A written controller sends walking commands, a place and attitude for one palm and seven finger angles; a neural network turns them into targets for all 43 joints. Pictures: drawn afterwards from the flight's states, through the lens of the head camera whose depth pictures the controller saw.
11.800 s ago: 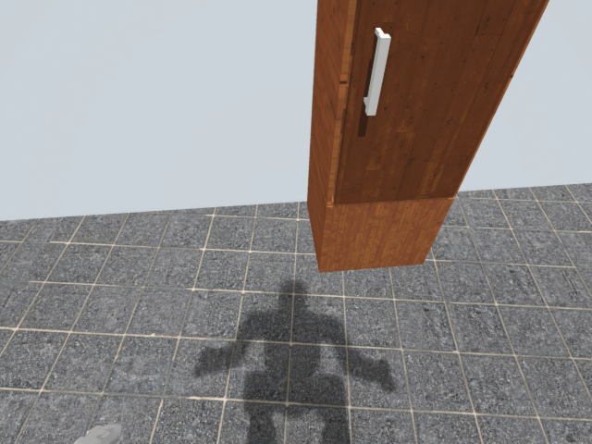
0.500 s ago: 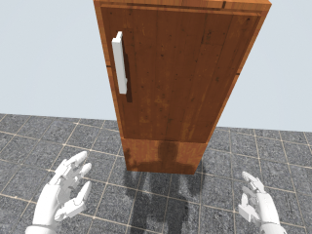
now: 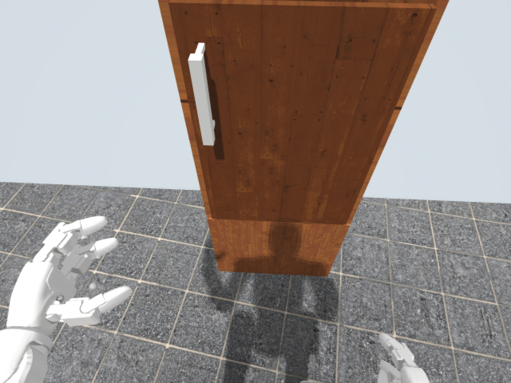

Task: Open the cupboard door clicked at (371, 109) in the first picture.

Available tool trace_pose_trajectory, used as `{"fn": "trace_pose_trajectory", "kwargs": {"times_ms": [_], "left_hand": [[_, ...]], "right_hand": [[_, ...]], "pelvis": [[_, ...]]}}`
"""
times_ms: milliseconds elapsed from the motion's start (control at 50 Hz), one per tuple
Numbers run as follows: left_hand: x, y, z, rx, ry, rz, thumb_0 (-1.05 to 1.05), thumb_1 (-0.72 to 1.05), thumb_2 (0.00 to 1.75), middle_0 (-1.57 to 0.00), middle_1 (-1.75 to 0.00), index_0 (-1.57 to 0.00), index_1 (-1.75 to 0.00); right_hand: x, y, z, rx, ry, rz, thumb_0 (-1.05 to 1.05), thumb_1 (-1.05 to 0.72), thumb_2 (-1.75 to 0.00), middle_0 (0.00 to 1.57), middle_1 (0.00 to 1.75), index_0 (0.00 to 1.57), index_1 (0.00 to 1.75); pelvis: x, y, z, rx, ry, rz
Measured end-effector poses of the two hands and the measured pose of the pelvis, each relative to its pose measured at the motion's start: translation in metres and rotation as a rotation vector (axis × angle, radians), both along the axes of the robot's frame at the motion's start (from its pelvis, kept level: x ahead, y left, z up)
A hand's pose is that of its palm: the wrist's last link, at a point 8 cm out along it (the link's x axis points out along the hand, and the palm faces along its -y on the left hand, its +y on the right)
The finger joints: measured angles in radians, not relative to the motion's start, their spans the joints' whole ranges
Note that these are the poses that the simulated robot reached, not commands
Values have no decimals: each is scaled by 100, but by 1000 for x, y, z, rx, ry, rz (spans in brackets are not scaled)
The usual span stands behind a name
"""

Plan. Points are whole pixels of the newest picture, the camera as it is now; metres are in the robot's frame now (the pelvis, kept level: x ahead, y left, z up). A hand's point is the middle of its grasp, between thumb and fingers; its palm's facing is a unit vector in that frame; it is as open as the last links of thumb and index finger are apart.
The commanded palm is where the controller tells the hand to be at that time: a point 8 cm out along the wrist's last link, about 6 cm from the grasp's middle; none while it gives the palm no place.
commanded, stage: raise the hand with hooked fingers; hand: left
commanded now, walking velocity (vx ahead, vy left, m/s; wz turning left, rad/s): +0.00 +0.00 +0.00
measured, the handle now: (205, 97) +0.57 +0.12 +0.14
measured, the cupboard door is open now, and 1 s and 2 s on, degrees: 0 0 0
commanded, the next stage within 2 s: move the hooked fingers beside the handle in 1.24 s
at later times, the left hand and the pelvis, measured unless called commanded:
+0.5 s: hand (45, 246) +0.27 +0.28 +0.12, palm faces +0.02 -1.00 -0.06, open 13.8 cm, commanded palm +0.24 +0.33 +0.13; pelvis +0.00 +0.02 +0.02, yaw +2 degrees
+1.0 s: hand (43, 210) +0.30 +0.29 +0.15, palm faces +0.00 -1.00 -0.03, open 14.0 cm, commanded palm +0.27 +0.34 +0.16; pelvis +0.01 +0.01 +0.03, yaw +0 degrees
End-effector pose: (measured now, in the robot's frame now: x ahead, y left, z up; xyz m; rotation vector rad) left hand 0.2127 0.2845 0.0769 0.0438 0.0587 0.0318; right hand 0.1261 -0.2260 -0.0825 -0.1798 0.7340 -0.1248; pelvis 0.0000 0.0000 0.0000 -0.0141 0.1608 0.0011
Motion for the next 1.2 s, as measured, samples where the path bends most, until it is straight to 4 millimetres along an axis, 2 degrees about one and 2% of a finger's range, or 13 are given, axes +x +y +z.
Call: {"fn": "trace_pose_trajectory", "kwargs": {"times_ms": [100,200,360,460,540,620,700,780,880,1000,1200], "left_hand": [[-7,9,9,33,-59,14,0,-2,50,-26,-89,-27,-89],[2,11,3,24,-11,-59,0,-14,45,-27,-96,-28,-97],[19,38,47,28,-137,-2,-1,-33,37,-29,-109,-30,-109],[28,50,52,17,-63,-6,-1,-42,33,-29,-115,-30,-115],[33,53,53,15,-21,-18,-1,-47,31,-30,-117,-30,-118],[39,60,70,31,-77,-3,-1,-49,31,-30,-119,-30,-119],[49,69,88,36,-117,10,-1,-50,30,-30,-119,-31,-120],[61,76,93,23,-79,3,-1,-50,30,-30,-120,-31,-120],[70,69,88,7,-37,-37,-1,-50,30,-30,-120,-30,-120],[69,57,76,-13,-44,-35,-2,-50,30,-30,-120,-30,-120],[64,55,88,5,-77,-7,-2,-50,30,-30,-120,-31,-120]], "right_hand": [[-4,-14,6,-71,10,23,2,-90,-90,20,30,20,30],[12,-18,20,-112,-46,18,2,-90,-90,20,30,20,30],[46,7,46,-83,-175,58,2,-91,-90,20,30,20,30],[57,24,49,-47,-190,92,1,-90,-90,20,30,20,30],[59,30,48,-37,-174,105,1,-90,-90,20,30,20,30],[56,31,47,-42,-144,110,1,-90,-90,21,30,20,30],[51,27,44,-48,-112,100,1,-90,-90,21,30,20,30],[46,19,42,-55,-85,78,1,-90,-90,21,30,20,30],[41,8,42,-61,-73,56,1,-90,-90,20,30,20,30],[40,-1,45,-73,-70,47,2,-90,-90,20,30,20,30],[47,0,45,-56,-90,55,1,-90,-90,20,30,20,30]], "pelvis": [[-2,7,2,-9,-14,16],[-4,13,5,-15,-38,21],[2,17,15,-17,-87,22],[3,20,19,-16,-101,28],[5,21,22,-15,-107,27],[7,20,25,-15,-116,26],[10,19,28,-14,-122,29],[11,18,30,-12,-120,27],[12,17,31,-8,-108,18],[13,13,31,-5,-106,7],[13,7,32,-3,-117,14]]}}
